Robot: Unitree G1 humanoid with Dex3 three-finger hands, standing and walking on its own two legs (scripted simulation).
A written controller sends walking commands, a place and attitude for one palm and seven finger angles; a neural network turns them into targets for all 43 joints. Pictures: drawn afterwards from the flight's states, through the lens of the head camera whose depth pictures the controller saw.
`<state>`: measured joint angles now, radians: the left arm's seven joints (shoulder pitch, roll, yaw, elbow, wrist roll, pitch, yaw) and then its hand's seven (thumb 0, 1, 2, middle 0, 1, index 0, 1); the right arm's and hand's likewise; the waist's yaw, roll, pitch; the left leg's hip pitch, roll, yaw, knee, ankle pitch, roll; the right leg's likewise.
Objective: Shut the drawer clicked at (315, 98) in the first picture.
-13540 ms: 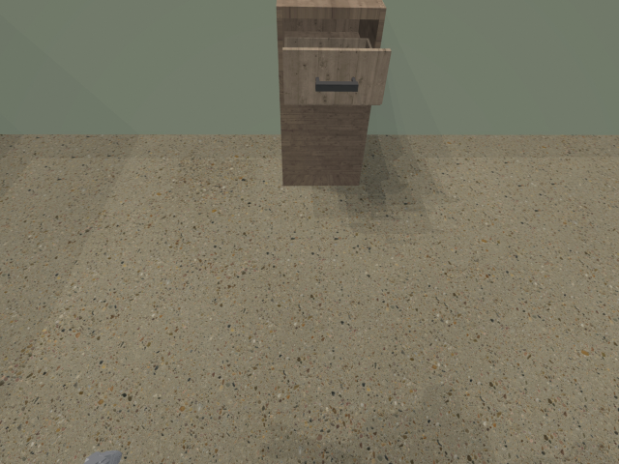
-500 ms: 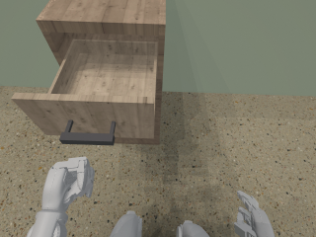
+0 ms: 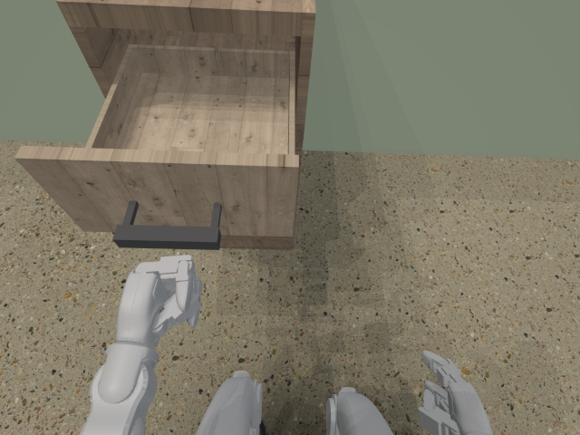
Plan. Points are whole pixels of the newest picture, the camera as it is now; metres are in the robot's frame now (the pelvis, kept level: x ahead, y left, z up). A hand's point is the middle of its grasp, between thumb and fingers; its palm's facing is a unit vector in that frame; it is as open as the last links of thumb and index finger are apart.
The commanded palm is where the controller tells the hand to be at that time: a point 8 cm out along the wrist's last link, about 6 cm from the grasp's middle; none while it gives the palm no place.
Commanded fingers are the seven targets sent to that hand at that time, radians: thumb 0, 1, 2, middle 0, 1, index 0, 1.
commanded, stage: bring the fist close to the handle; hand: left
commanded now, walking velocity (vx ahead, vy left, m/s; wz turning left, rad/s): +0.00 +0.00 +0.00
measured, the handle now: (172, 223) +0.39 +0.19 +0.03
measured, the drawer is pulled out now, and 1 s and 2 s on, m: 0.27 0.23 0.09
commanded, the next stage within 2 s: push the drawer shut in 0.20 s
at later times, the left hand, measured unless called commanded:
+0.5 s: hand (202, 295) +0.29 +0.13 +0.03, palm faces -0.02 -1.00 -0.04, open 3.2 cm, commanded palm +0.28 +0.18 +0.04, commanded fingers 0.00 0.90 0.90 -1.40 -1.60 -1.40 -1.60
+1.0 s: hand (204, 253) +0.34 +0.14 +0.03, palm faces +0.00 -1.00 -0.05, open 2.9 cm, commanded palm +0.34 +0.19 +0.04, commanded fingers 0.00 0.90 0.90 -1.40 -1.60 -1.40 -1.60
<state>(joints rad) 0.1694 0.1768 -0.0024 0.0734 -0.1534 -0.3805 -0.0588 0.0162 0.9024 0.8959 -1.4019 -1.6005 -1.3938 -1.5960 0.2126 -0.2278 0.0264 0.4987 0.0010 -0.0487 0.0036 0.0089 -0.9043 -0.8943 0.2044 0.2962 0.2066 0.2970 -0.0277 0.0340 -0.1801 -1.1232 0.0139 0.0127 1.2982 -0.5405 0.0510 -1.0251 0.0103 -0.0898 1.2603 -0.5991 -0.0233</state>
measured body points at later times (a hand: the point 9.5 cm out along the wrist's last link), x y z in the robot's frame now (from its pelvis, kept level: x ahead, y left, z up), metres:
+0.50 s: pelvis +0.00 -0.01 +0.00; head +0.10 +0.01 +0.44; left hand +0.28 +0.18 +0.03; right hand +0.19 -0.23 -0.09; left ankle +0.04 +0.09 -0.62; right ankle +0.00 -0.11 -0.62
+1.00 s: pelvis -0.01 -0.02 +0.00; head +0.09 -0.01 +0.44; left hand +0.34 +0.19 +0.04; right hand +0.14 -0.27 -0.11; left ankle +0.04 +0.09 -0.62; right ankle +0.00 -0.11 -0.62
